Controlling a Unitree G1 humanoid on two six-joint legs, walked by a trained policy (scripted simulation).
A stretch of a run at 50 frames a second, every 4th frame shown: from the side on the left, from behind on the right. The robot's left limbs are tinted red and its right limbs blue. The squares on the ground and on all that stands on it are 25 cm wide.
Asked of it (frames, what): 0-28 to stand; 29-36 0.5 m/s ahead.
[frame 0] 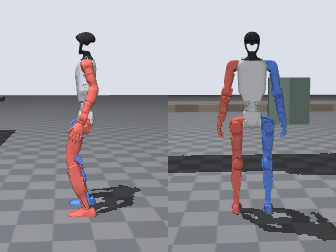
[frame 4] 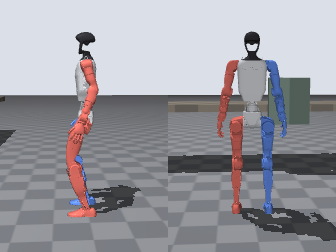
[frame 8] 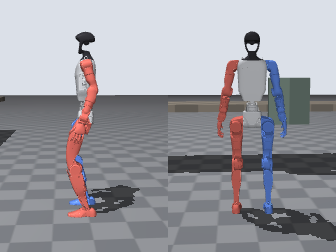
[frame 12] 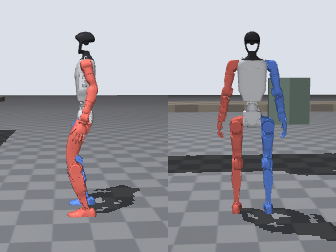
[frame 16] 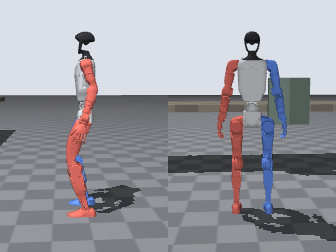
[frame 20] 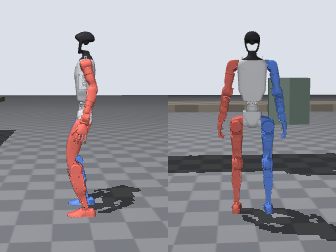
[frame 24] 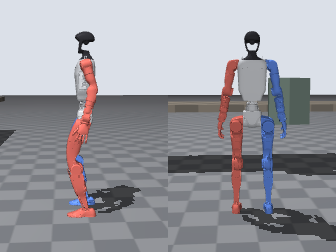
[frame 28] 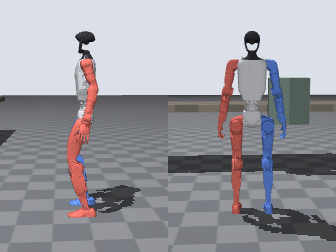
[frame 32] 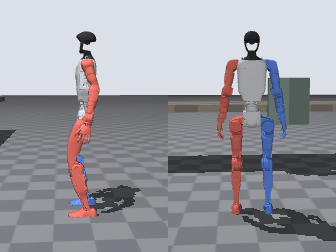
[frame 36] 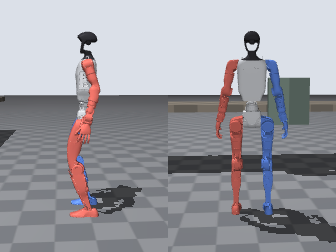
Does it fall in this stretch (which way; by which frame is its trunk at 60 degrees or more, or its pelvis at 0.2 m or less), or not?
no
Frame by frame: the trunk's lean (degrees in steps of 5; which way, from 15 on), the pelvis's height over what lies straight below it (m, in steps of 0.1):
0: 0, 0.8
4: 0, 0.8
8: 0, 0.8
12: 0, 0.8
16: 0, 0.8
20: 0, 0.8
24: 0, 0.8
28: 0, 0.8
32: 0, 0.8
36: 0, 0.8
